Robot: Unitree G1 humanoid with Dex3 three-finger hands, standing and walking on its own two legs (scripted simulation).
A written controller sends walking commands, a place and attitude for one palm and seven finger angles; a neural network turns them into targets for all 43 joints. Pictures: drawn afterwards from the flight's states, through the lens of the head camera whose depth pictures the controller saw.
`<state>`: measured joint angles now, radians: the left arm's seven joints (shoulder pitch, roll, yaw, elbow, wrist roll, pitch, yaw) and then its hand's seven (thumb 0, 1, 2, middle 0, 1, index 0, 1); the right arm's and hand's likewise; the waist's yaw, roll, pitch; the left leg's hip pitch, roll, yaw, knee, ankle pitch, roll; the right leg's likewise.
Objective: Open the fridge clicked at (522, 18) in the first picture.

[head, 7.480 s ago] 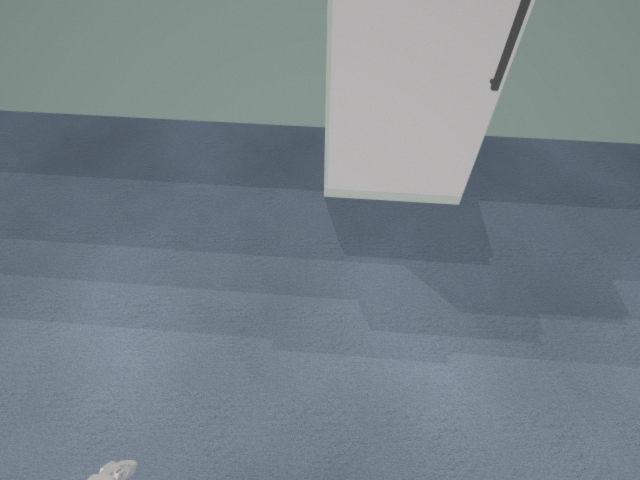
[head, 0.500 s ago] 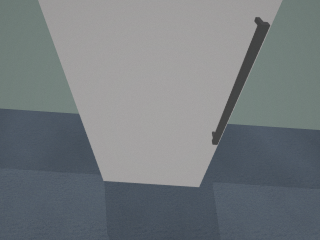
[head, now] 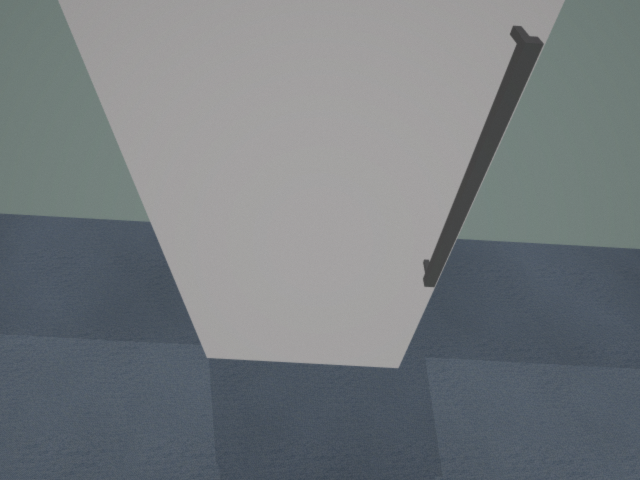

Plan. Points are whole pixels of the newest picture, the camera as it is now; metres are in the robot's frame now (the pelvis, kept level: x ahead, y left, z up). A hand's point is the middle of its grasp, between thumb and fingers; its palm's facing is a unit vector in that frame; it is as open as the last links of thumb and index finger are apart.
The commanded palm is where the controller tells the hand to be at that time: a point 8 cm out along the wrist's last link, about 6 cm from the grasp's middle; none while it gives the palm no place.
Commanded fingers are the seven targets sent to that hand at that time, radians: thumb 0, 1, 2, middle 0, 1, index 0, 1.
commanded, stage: look again from close up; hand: right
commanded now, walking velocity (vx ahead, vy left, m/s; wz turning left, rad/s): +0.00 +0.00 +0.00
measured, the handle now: (462, 187) +0.54 -0.19 +0.08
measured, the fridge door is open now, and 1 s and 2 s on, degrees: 0 0 0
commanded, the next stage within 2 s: shuffle to correct the standing spot in 0.60 s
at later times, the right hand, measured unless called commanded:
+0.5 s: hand out of the picture +0.01 -0.16 -0.17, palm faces +0.03 +0.98 -0.20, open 7.4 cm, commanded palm none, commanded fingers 0.00 -0.90 -0.90 0.20 0.30 0.20 0.30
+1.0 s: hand out of the picture -0.01 -0.17 -0.19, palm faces +0.11 +0.98 -0.16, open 7.4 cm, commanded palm none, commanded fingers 0.00 -0.90 -0.90 0.20 0.30 0.20 0.30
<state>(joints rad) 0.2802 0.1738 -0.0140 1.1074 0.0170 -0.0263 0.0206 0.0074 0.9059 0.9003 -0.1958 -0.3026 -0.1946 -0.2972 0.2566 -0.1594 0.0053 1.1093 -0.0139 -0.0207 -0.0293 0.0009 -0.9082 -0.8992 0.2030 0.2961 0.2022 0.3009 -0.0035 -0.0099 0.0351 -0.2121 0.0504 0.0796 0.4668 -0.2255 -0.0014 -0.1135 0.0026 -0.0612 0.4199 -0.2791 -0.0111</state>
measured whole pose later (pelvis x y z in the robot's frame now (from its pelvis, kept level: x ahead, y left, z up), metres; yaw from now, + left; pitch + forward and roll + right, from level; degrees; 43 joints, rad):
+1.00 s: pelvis +0.02 +0.00 -0.01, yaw -2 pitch -1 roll +1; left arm 0.35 0.14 0.00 1.11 0.03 -0.01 0.01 0.01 0.91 0.90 -0.19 -0.30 -0.19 -0.30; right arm 0.34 -0.15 -0.04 1.08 -0.03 -0.01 -0.02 0.00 -0.90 -0.90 0.20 0.30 0.20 0.30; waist -0.02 0.03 0.02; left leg -0.23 0.04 0.11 0.53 -0.29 0.01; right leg -0.19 -0.02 -0.07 0.54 -0.33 -0.02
